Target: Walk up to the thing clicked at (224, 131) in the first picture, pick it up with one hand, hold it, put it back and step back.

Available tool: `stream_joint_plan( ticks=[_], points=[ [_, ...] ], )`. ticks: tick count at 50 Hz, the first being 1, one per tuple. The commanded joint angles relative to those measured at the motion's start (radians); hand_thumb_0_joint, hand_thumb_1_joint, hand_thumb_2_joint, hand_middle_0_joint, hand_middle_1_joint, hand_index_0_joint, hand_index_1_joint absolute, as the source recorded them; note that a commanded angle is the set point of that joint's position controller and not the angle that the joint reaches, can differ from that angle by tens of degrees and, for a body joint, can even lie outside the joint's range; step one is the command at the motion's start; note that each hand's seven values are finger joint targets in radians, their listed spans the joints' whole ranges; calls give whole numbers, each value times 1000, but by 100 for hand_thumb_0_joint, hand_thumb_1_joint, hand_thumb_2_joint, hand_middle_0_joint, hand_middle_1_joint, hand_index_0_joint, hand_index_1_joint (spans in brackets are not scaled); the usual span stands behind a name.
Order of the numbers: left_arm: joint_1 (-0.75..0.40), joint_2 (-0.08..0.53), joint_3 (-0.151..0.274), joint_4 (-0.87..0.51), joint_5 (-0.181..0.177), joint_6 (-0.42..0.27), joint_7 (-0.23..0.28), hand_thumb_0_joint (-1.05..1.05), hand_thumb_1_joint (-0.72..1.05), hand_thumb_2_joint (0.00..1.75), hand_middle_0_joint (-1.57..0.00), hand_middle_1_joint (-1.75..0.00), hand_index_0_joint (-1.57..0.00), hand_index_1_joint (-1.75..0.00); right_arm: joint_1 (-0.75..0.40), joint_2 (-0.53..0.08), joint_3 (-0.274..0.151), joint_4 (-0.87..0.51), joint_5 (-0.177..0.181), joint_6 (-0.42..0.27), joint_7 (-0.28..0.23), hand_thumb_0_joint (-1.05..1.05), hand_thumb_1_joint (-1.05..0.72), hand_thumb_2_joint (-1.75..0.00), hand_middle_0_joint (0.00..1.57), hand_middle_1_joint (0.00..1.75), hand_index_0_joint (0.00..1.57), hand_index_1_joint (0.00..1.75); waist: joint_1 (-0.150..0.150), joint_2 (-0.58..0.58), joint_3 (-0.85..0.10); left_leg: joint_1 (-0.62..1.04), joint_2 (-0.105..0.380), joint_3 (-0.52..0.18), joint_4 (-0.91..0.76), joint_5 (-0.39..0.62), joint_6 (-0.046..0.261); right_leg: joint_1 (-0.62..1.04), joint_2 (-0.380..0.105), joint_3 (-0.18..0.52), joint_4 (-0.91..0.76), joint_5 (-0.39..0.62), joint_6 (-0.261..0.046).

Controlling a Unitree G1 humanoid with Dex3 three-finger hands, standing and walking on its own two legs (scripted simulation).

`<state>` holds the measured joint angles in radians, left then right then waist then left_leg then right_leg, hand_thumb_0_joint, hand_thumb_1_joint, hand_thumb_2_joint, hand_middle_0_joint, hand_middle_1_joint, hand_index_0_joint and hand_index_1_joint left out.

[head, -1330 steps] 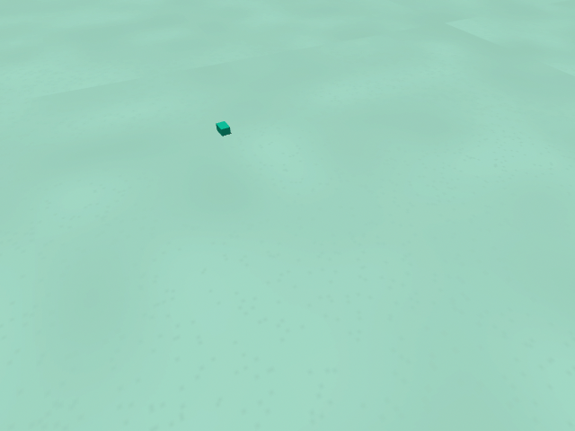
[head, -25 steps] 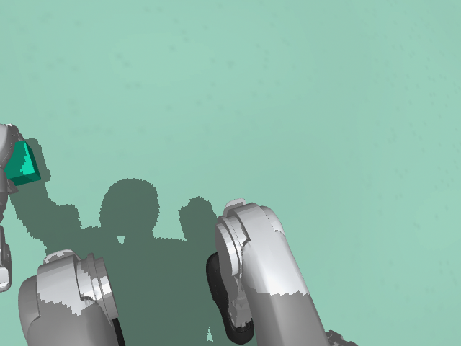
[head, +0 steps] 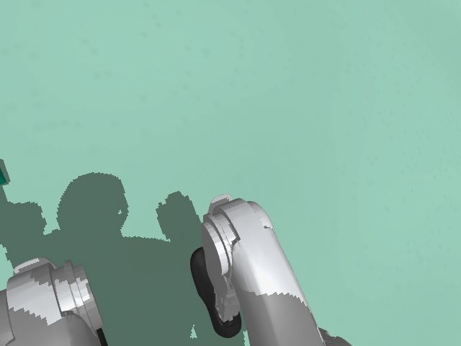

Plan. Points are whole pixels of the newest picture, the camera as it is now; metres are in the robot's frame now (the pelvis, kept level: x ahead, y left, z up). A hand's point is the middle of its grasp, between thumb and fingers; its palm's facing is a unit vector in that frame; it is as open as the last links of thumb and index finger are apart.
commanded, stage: rest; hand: left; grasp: from above
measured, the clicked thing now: out of the picture +0.47 +0.27 -0.26
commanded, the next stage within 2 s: open in 0.64 s
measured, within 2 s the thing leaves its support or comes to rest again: rests again in 0.32 s
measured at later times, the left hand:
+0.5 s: hand out of the picture +0.46 +0.27 -0.25, palm faces -0.44 -0.16 -0.88, open 8.9 cm
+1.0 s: hand out of the picture +0.46 +0.27 -0.25, palm faces -0.44 -0.15 -0.89, open 9.5 cm
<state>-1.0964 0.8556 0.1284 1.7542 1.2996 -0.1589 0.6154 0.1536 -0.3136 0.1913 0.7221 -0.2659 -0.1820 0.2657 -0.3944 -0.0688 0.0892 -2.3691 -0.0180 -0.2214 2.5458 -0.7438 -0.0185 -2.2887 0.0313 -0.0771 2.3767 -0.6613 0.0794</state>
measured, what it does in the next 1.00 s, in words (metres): stands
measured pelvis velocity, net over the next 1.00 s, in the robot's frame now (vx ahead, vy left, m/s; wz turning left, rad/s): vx -0.01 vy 0.01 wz -0.04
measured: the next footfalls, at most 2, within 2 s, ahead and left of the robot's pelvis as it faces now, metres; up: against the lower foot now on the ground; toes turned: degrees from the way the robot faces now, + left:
none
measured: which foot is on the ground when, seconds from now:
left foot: down 0.00-1.00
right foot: down 0.00-1.00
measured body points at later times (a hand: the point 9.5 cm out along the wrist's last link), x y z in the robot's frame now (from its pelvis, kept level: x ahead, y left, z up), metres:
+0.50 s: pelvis +0.00 +0.00 +0.00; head +0.28 +0.12 +0.33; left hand +0.48 +0.28 -0.20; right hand +0.02 -0.25 -0.06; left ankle +0.05 +0.13 -0.27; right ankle +0.11 -0.14 -0.27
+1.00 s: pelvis -0.01 +0.01 +0.00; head +0.27 +0.12 +0.33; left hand +0.48 +0.28 -0.20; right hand +0.02 -0.24 -0.04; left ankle +0.05 +0.13 -0.27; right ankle +0.11 -0.14 -0.27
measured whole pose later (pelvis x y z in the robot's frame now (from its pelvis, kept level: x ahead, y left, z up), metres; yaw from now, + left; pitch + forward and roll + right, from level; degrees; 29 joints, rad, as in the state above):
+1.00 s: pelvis -0.01 +0.01 +0.00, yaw -3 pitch +28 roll -16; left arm -1.15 0.97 0.08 1.84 1.29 -0.16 0.68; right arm 0.12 -0.35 0.30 0.67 -0.28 -0.27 0.31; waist -0.44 -0.12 0.17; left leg -2.34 -0.01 -0.27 2.55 -0.73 -0.01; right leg -2.24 0.05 -0.12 2.34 -0.63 0.09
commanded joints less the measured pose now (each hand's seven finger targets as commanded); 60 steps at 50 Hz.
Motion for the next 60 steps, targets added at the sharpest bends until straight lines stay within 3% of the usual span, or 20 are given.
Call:
stream_joint_plan(
  ticks=[1, 5, 8, 10, 13, 14, 17, 18, 19, 22, 25, 28, 37, 39, 41, 46, 47, 50, 58, 60],
  points=[
    [-311, 182, 1, -98, 4, -10, 53, 0, 82, 54, -118, -40, -118, -40, 222, -312, -71, 19, -6, -12, 4, 0, -90, -90, 20, 30, 20, 30, -56, 467, -634, 502, 21, 123, -268, 250, 26, 370, 32, -172, -179, 276, -97],
    [-314, 186, -7, -84, 3, -8, 66, 0, 86, 50, -120, -39, -121, -38, 204, -317, -58, 15, -11, -29, 16, 0, -90, -90, 20, 30, 20, 30, -66, 491, -629, 539, 25, 118, -259, 270, 21, 370, 33, -177, -173, 297, -95],
    [-295, 221, 16, -81, 6, 0, 85, 0, 85, 51, -120, -38, -120, -38, 199, -326, -52, 12, -10, -34, 24, 0, -90, -90, 20, 30, 20, 30, -50, 492, -632, 531, 26, 108, -278, 266, 19, 379, 36, -181, -177, 290, -98],
    [-309, 198, -1, -57, 10, 7, 83, 0, 87, 52, -121, -39, -121, -39, 188, -326, -48, 10, -13, -40, 31, 0, -90, -90, 20, 30, 20, 30, -70, 505, -614, 541, 31, 102, -265, 277, 15, 353, 32, -184, -157, 301, -97],
    [-306, 221, 14, -61, 2, 14, 95, 0, 83, 54, -119, -39, -119, -39, 189, -340, -48, 8, -12, -42, 33, 0, -90, -90, 20, 30, 20, 30, -65, 503, -619, 526, 30, 100, -275, 264, 18, 376, 37, -182, -172, 293, -98],
    [-312, 214, 8, -38, 3, 14, 91, 0, 85, 51, -119, -40, -120, -40, 191, -331, -40, 6, -14, -47, 39, 0, -90, -90, 20, 30, 20, 30, -82, 486, -578, 495, 29, 104, -262, 247, 22, 369, 36, -184, -174, 283, -95],
    [-305, 226, 9, -55, -8, 14, 87, 0, 81, 53, -117, -39, -117, -39, 195, -353, -47, 10, -10, -53, 41, 0, -90, -90, 20, 30, 20, 30, -76, 506, -605, 524, 33, 95, -271, 271, 19, 386, 39, -183, -176, 298, -97],
    [-307, 220, 7, -30, -7, 15, 84, 0, 82, 52, -116, -41, -117, -41, 192, -340, -31, 1, -14, -60, 45, 0, -90, -90, 20, 30, 20, 30, -87, 482, -582, 513, 33, 90, -263, 263, 19, 377, 35, -189, -168, 294, -93],
    [-295, 230, 4, -48, -8, 13, 83, 0, 81, 52, -116, -41, -117, -40, 190, -345, -33, 2, -11, -59, 45, 0, -90, -90, 20, 30, 20, 30, -76, 481, -597, 512, 35, 89, -267, 263, 21, 396, 42, -188, -180, 294, -95],
    [-309, 228, -3, -38, -11, 7, 75, 0, 79, 51, -115, -42, -115, -41, 189, -345, -24, -6, -11, -65, 47, 0, -90, -90, 20, 30, 20, 30, -92, 474, -583, 505, 34, 88, -260, 255, 23, 396, 39, -190, -178, 291, -92],
    [-308, 256, 3, -55, -13, 0, 80, 0, 78, 53, -115, -40, -115, -40, 191, -355, -22, 1, -7, -67, 42, 0, -90, -90, 20, 30, 20, 30, -81, 493, -604, 528, 37, 82, -269, 268, 19, 404, 43, -191, -183, 297, -95],
    [-312, 229, -26, -32, -10, -6, 77, 0, 79, 52, -115, -42, -115, -42, 174, -352, -11, -10, -7, -77, 48, 0, -90, -90, 20, 30, 20, 30, -99, 479, -552, 502, 37, 78, -259, 236, 20, 383, 40, -198, -176, 276, -91],
    [-310, 257, -39, -3, -2, -6, 98, 0, 78, 53, -113, -45, -114, -44, 171, -370, 6, -18, -10, -83, 46, 0, -90, -90, 20, 30, 20, 30, -109, 461, -536, 493, 42, 72, -262, 233, 21, 410, 49, -197, -197, 282, -89],
    [-319, 267, -27, -12, -4, -6, 108, 0, 62, 53, -97, -44, -98, -45, 176, -371, 5, -14, -11, -82, 44, 0, -90, -90, 20, 30, 20, 30, -101, 483, -556, 503, 41, 67, -273, 249, 18, 413, 47, -200, -192, 290, -92],
    [-311, 249, -48, -9, -8, -3, 99, 0, 46, 49, -81, -44, -82, -44, 169, -371, 12, -23, -14, -88, 48, 0, -90, -90, 20, 30, 20, 30, -114, 469, -526, 502, 43, 69, -265, 243, 19, 408, 47, -203, -193, 288, -88],
    [-326, 269, -45, -22, -12, -2, 101, 0, 8, 51, -61, -48, -61, -49, 169, -378, 11, -31, -6, -88, 42, 0, -90, -90, 20, 30, 20, 30, -112, 465, -537, 502, 45, 61, -279, 222, 18, 414, 50, -202, -202, 275, -90],
    [-327, 276, -35, -20, -14, -2, 105, 0, 6, 52, -59, -50, -59, -50, 175, -379, 10, -25, -4, -86, 41, 0, -89, -90, 20, 30, 20, 30, -106, 493, -541, 509, 44, 64, -285, 232, 15, 414, 47, -201, -201, 278, -93],
    [-320, 261, -61, -20, -21, 0, 98, 0, -1, 58, -55, -53, -54, -54, 157, -376, 18, -37, -5, -92, 43, 0, -90, -90, 20, 30, 20, 30, -118, 466, -526, 502, 45, 64, -272, 230, 17, 424, 49, -201, -202, 288, -88],
    [-320, 284, -41, -52, -27, 11, 96, 0, -13, 65, -45, -61, -44, -63, 170, -383, 15, -31, -1, -94, 44, 0, -90, -90, 20, 30, 20, 30, -106, 526, -551, 549, 49, 52, -293, 268, 6, 412, 46, -206, -195, 308, -92],
    [-306, 269, -51, -28, -26, 17, 90, 0, -15, 67, -42, -65, -41, -66, 167, -378, 19, -36, -3, -95, 48, 0, -90, -90, 20, 30, 20, 30, -116, 516, -532, 538, 49, 57, -283, 266, 8, 415, 45, -207, -194, 310, -91]
  ],
)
